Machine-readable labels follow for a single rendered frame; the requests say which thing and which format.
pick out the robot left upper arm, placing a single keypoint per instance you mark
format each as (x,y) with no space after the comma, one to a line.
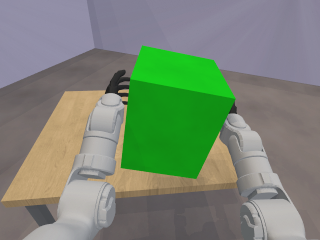
(85,208)

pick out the robot right hand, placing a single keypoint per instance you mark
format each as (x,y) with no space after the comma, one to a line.
(233,109)

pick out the robot left hand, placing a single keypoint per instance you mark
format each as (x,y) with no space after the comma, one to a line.
(114,86)

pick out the robot right upper arm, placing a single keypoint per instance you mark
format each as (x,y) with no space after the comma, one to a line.
(270,219)

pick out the carton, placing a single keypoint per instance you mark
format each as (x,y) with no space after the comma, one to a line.
(177,105)

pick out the left robot forearm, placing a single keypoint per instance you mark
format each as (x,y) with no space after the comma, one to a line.
(96,158)

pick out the right robot forearm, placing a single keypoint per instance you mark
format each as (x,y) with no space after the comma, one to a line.
(256,180)

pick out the table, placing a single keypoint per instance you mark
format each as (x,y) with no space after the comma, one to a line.
(43,175)

